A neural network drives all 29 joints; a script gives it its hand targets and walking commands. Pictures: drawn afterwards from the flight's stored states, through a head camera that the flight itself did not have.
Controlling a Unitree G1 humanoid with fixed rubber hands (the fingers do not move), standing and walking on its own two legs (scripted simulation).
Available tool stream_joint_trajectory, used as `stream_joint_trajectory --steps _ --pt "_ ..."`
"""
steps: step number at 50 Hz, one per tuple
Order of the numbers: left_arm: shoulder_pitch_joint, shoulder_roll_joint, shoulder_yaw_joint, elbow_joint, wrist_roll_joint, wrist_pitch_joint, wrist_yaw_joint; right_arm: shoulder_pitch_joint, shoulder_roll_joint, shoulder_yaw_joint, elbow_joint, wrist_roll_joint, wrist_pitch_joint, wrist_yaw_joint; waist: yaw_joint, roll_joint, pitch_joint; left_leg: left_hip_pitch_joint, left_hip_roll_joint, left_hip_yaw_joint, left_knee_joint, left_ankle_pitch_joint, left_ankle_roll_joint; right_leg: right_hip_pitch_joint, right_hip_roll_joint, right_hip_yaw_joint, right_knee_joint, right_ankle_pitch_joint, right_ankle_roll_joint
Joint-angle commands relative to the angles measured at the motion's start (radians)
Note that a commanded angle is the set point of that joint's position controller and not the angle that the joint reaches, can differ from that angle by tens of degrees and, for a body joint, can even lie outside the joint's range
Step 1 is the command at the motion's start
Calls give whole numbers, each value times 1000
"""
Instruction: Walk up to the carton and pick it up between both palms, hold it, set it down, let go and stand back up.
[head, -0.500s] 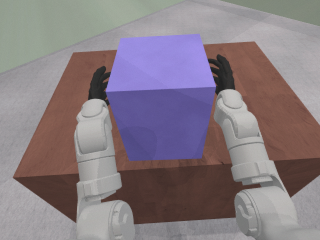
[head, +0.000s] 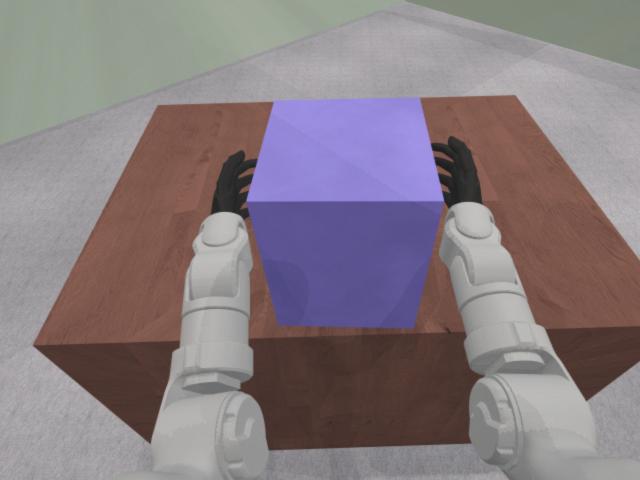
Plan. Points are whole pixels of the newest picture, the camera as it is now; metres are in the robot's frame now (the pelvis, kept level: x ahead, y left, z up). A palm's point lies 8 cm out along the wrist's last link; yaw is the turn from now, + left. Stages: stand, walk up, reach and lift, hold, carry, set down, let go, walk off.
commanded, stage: set down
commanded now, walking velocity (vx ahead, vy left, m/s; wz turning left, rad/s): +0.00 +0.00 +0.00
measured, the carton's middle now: (345, 217) +0.43 -0.04 +0.09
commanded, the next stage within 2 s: none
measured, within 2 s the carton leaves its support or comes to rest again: neither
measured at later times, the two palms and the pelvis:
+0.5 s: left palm (188, 203) +0.39 +0.15 +0.17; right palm (431, 184) +0.39 -0.14 +0.18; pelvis +0.00 -0.01 +0.00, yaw +5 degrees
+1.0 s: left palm (222, 220) +0.40 +0.12 +0.13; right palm (448, 206) +0.39 -0.17 +0.14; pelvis +0.01 -0.02 +0.00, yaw +4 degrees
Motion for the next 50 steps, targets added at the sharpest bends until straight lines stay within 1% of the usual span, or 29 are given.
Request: stream_joint_trajectory --steps 1,2,3,4,6,7,8,9,10,11,13,14,16,18,19,21,23,24,28,31,35,39,41,44,50 --pt "-764 -388 -355 -44 -79 -121 -39 -644 469 273 -133 26 -55 152 4 -9 -515 119 -35 5 59 58 44 91 37 -20 111 233 16" --pt "-750 -391 -342 -19 -76 -121 -38 -644 466 262 -117 20 -50 154 4 -16 -493 98 -34 4 61 43 46 78 38 -23 111 217 20" --pt "-740 -374 -334 8 -72 -120 -40 -621 452 239 -75 9 -43 156 5 -13 -463 103 -35 7 66 44 47 61 38 -28 103 205 24" --pt "-719 -369 -319 51 -66 -115 -45 -620 450 226 -53 5 -39 157 3 -14 -423 105 -30 6 72 44 46 41 39 -30 95 192 22" --pt "-670 -351 -266 108 -40 -102 -58 -587 441 198 4 -10 -25 161 21 -10 -368 124 -29 4 75 48 45 22 42 -27 78 168 22" --pt "-655 -256 -288 -110 -39 -88 -106 -604 499 365 -116 83 -99 134 98 -263 -534 143 -10 16 298 182 104 267 49 -68 260 508 81" --pt "-655 -290 -328 -181 -43 -68 -134 -605 527 401 -194 128 -115 107 67 -150 -607 91 -32 9 247 124 107 351 45 -57 318 703 106" --pt "-636 -310 -348 -229 -39 -45 -152 -627 495 426 -251 164 -113 82 71 -159 -607 59 -28 -4 242 132 102 359 43 -61 326 720 103" --pt "-642 -301 -360 -235 -39 -20 -165 -634 465 418 -272 175 -104 67 60 -118 -564 41 -36 -7 262 146 88 355 28 -69 316 703 102" --pt "-622 -289 -365 -221 -39 7 -177 -627 422 397 -272 178 -94 56 41 -95 -487 44 -39 -13 279 135 70 325 17 -76 297 655 98" --pt "-582 -265 -382 -196 -30 54 -197 -576 340 333 -255 172 -73 41 2 -53 -327 54 -40 -19 296 64 32 228 12 -97 249 447 82" --pt "-578 -256 -388 -184 -28 70 -203 -562 315 303 -254 171 -62 38 -14 -38 -275 59 -37 -17 304 37 13 176 21 -112 228 332 71" --pt "-585 -262 -403 -173 -31 89 -206 -560 285 249 -253 169 -44 38 -55 7 -218 82 -35 -10 324 3 -28 80 35 -140 199 174 58" --pt "-606 -282 -422 -186 -38 89 -203 -571 269 204 -250 156 -39 41 -91 61 -207 104 -32 -8 338 -24 -62 10 42 -162 189 82 48" --pt "-613 -291 -431 -195 -42 85 -199 -577 263 187 -251 147 -40 44 -103 86 -214 114 -31 -10 344 -25 -76 -8 44 -170 189 64 43" --pt "-624 -307 -444 -209 -47 73 -193 -588 257 168 -254 133 -42 49 -118 120 -245 137 -29 -15 356 -1 -96 -23 47 -178 192 67 36" --pt "-628 -315 -453 -215 -50 59 -190 -591 261 163 -258 121 -44 55 -122 134 -285 154 -28 -21 366 37 -107 -22 49 -181 197 97 33" --pt "-627 -318 -453 -215 -51 50 -189 -591 264 164 -257 114 -47 59 -120 132 -306 160 -28 -24 369 55 -109 -20 51 -183 201 114 33" --pt "-613 -313 -432 -190 -43 10 -187 -577 286 179 -251 82 -65 82 -93 98 -375 159 -29 -31 372 100 -101 8 54 -182 214 188 35" --pt "-594 -302 -406 -161 -32 -18 -186 -567 307 201 -248 61 -89 100 -62 53 -407 130 -31 -33 362 108 -78 59 54 -175 229 252 41" --pt "-579 -289 -383 -132 -24 -52 -184 -557 342 242 -248 47 -125 115 -24 -6 -425 50 -34 -34 327 86 -32 161 43 -150 256 351 56" --pt "-582 -278 -367 -109 -23 -87 -183 -544 372 265 -231 35 -157 121 -1 -42 -421 -32 -37 -31 282 42 12 250 29 -121 282 433 73" --pt "-590 -272 -360 -97 -24 -106 -184 -533 384 264 -213 27 -169 121 1 -48 -415 -64 -38 -28 264 22 26 280 23 -109 291 458 80" --pt "-603 -266 -352 -73 -26 -133 -189 -512 396 249 -181 11 -182 118 -7 -43 -406 -91 -41 -23 250 1 32 298 16 -101 295 472 85" --pt "-613 -267 -341 -8 -26 -183 -200 -478 403 198 -124 -24 -198 113 -41 -12 -386 -100 -41 -21 254 -15 15 265 13 -110 283 442 81"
